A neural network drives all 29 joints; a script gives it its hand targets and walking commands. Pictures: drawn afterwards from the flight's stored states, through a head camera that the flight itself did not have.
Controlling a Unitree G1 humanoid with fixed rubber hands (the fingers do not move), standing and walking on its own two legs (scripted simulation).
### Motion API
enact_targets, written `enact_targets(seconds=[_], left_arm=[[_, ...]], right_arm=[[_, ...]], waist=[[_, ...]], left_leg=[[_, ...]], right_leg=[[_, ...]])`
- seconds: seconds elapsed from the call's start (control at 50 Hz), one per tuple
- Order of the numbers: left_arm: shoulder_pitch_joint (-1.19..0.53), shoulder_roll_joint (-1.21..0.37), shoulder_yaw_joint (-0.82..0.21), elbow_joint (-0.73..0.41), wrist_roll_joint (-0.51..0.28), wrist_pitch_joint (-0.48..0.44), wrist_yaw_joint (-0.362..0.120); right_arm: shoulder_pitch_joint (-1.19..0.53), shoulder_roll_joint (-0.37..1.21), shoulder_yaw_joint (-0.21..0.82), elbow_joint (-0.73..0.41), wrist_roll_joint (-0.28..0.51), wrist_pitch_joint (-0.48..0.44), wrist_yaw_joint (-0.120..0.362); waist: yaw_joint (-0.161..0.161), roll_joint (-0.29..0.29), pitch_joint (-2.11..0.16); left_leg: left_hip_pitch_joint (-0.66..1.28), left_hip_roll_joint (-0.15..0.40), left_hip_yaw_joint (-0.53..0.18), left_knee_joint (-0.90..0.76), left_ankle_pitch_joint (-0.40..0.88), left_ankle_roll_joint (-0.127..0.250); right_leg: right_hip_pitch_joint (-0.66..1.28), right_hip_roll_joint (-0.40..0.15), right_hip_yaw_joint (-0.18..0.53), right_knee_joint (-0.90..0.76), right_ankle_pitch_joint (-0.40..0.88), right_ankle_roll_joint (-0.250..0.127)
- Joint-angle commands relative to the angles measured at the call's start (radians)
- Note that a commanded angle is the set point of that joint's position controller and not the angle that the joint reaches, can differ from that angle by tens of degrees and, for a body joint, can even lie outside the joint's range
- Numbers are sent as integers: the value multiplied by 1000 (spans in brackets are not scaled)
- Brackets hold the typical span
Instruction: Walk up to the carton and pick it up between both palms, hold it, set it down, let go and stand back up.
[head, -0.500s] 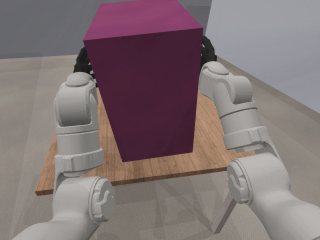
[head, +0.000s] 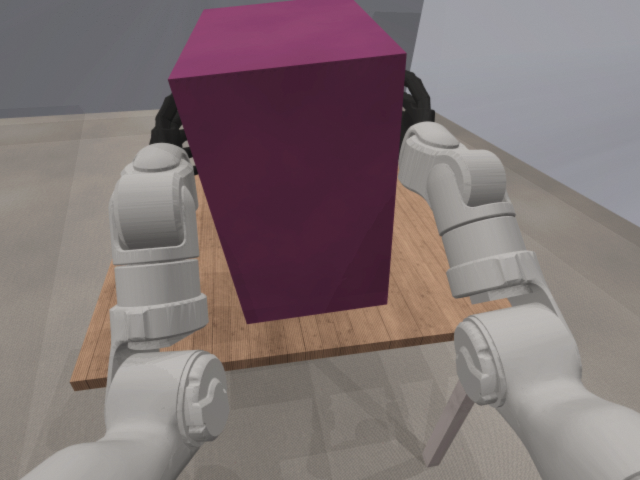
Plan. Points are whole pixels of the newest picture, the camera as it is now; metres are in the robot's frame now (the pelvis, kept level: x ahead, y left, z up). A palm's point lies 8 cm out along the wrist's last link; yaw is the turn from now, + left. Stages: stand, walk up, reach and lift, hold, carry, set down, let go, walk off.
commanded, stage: hold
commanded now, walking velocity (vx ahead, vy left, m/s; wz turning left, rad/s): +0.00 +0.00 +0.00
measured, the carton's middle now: (297, 160) +0.39 +0.01 +0.27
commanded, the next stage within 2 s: none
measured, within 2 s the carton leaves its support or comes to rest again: neither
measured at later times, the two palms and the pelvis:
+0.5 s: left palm (169, 161) +0.35 +0.15 +0.29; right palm (412, 140) +0.36 -0.12 +0.31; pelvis +0.00 +0.00 +0.00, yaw +0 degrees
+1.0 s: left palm (170, 161) +0.35 +0.14 +0.29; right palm (414, 139) +0.36 -0.12 +0.31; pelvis +0.00 +0.00 +0.00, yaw +0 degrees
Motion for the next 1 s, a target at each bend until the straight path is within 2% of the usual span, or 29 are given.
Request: enact_targets(seconds=[0.0,0.22,0.26,0.34,0.5,0.58,0.76,0.86,0.94,0.98], left_arm=[[-774,-411,-412,-165,-199,-87,-139],[-788,-409,-416,-163,-197,-82,-139],[-771,-409,-413,-161,-195,-83,-140],[-777,-410,-418,-167,-196,-82,-141],[-770,-415,-432,-197,-204,-74,-143],[-778,-413,-434,-192,-201,-73,-139],[-768,-404,-415,-161,-194,-72,-144],[-762,-406,-424,-186,-194,-76,-142],[-778,-411,-432,-174,-198,-78,-137],[-780,-406,-421,-158,-199,-80,-137]], right_arm=[[-714,391,190,-219,88,-52,51],[-732,394,186,-226,80,-54,52],[-715,397,193,-231,85,-56,51],[-717,391,191,-224,84,-54,48],[-718,397,205,-266,91,-52,45],[-720,392,202,-242,91,-49,48],[-710,380,186,-217,86,-47,50],[-711,381,195,-231,91,-52,50],[-723,376,186,-225,83,-55,55],[-726,382,187,-220,80,-54,56]], waist=[[-5,72,-391],[-6,73,-384],[2,72,-373],[-10,80,-386],[-9,76,-401],[-8,77,-389],[-7,76,-356],[-9,83,-375],[-9,85,-371],[-5,70,-363]], left_leg=[[284,-24,11,25,213,-34],[281,-23,12,25,191,-30],[275,-25,15,24,199,-30],[287,-26,12,30,218,-35],[305,-26,9,35,249,-35],[281,-22,11,25,211,-36],[273,-22,12,22,191,-34],[288,-23,9,28,223,-41],[272,-20,9,21,188,-41],[260,-21,13,19,172,-34]], right_leg=[[-96,-2,-1,-54,101,88],[-109,-4,-6,-58,78,90],[-99,-4,-3,-60,85,89],[-101,-4,-4,-57,104,90],[-101,-3,-1,-56,126,88],[-99,2,-5,-55,86,88],[-101,-5,-2,-61,79,86],[-98,1,-6,-55,102,85],[-108,3,-8,-55,69,81],[-104,-1,-5,-57,61,86]])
